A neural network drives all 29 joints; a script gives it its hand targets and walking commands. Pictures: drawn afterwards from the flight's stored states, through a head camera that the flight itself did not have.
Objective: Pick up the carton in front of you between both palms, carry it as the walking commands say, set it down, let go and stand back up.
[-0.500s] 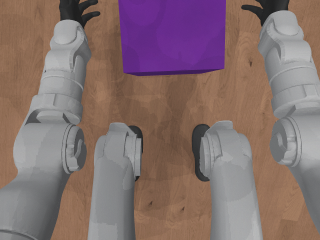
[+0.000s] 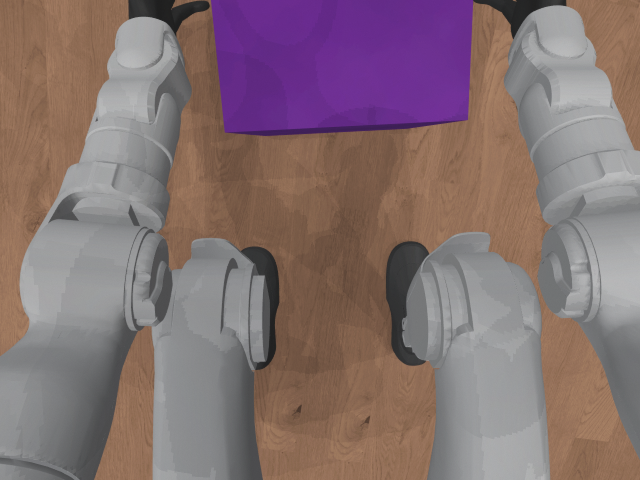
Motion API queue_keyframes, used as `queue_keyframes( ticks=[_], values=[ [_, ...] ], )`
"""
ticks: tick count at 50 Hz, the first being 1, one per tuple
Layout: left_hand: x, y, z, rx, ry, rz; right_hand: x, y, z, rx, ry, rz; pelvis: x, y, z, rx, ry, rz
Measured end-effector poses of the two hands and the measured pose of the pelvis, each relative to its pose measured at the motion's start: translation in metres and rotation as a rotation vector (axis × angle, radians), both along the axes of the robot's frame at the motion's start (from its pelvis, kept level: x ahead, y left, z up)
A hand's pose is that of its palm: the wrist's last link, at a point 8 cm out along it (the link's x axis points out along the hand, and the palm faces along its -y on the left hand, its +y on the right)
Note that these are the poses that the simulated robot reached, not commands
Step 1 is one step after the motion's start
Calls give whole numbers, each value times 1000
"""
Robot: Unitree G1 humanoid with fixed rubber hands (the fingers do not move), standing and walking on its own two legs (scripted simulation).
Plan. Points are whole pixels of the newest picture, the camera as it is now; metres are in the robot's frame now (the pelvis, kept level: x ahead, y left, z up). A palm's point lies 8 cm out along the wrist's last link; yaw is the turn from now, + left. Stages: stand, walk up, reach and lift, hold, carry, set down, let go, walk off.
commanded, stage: reach and lift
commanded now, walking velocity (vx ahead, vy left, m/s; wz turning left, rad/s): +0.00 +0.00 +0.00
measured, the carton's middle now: (336, 36) +0.52 -0.01 -0.24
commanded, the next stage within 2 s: none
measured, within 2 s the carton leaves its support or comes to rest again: leaves its support in 0.50 s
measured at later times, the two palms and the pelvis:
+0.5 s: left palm (177, 11) +0.53 +0.14 -0.17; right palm (505, 1) +0.53 -0.16 -0.17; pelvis +0.00 +0.00 +0.00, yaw +0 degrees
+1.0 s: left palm out of the picture +0.49 +0.14 +0.03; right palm out of the picture +0.48 -0.16 +0.03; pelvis -0.01 +0.00 +0.09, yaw +0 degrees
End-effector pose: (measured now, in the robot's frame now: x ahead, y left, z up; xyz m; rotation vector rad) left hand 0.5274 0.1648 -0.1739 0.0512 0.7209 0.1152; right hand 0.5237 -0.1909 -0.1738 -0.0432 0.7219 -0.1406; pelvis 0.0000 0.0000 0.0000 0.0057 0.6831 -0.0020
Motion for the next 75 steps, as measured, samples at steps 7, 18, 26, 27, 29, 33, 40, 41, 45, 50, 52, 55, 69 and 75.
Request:
queue_keyframes(
  ticks=[7,18,26,27,29,33,40,41,45,50,52,55,69,75],
  values=[
    [-4,-5,1,-9,5,-14,-2,12,0,11,4,20,-6,0,3,1,-1,5],
    [1,-22,3,-8,21,8,3,33,2,16,21,22,-11,1,5,-2,-27,7],
    [3,-23,7,-20,37,5,4,30,7,21,37,19,-4,1,-4,-3,-31,10],
    [2,-24,10,-19,34,5,3,30,9,22,34,14,-3,1,-4,-3,-29,10],
    [2,-24,18,-16,21,18,1,31,17,27,21,5,-2,1,-5,-3,-23,10],
    [-1,-24,50,-35,-29,30,-3,31,48,40,-30,-8,-1,1,0,-4,-9,6],
    [-19,-24,128,-59,-62,51,-20,31,128,61,-63,-33,-6,2,31,-6,16,2],
    [-22,-24,137,-60,-54,53,-23,31,137,62,-55,-34,-7,2,38,-6,20,1],
    [-33,-24,170,-55,-29,49,-34,32,170,56,-29,-30,-10,3,64,-5,36,0],
    [-38,-24,203,-52,-31,43,-40,31,203,53,-31,-28,-13,4,91,-5,50,0],
    [-39,-23,214,-52,-35,43,-41,31,214,52,-36,-29,-12,4,100,-6,54,0],
    [-41,-23,230,-52,-41,43,-43,32,229,53,-41,-28,-10,4,113,-5,57,0],
    [-61,-21,310,-61,-44,52,-63,34,309,66,-44,-36,16,4,183,-4,-5,-1],
    [-72,-20,352,-63,-38,56,-74,35,350,71,-38,-39,29,3,218,-3,-64,-3]
  ],
)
